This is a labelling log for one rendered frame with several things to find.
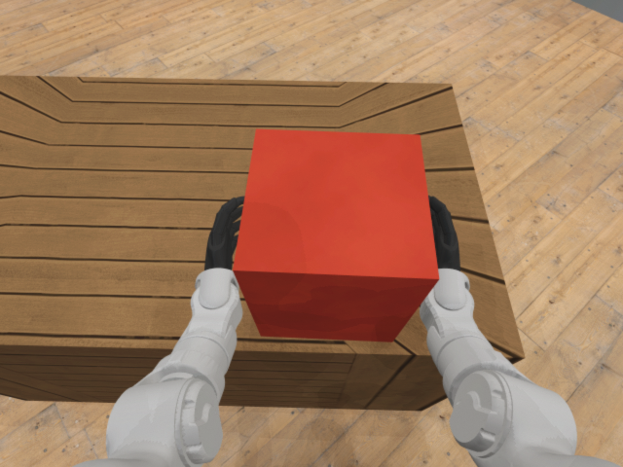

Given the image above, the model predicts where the right robot hand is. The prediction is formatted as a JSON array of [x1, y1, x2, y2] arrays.
[[428, 196, 460, 271]]

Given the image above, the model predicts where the robot right upper arm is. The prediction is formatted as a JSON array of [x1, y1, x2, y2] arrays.
[[449, 370, 621, 467]]

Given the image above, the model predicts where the left robot hand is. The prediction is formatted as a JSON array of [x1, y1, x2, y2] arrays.
[[204, 197, 244, 270]]

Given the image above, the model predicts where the robot left upper arm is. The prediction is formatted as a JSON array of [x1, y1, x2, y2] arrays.
[[72, 377, 223, 467]]

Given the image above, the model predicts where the pedestal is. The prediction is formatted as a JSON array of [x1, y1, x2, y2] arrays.
[[0, 75, 526, 411]]

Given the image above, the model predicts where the right robot forearm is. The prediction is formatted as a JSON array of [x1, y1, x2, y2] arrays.
[[420, 269, 577, 450]]

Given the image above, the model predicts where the left robot forearm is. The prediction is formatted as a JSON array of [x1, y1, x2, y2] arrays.
[[106, 268, 242, 456]]

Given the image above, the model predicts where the carton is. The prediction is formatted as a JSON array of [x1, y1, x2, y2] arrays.
[[233, 129, 439, 342]]

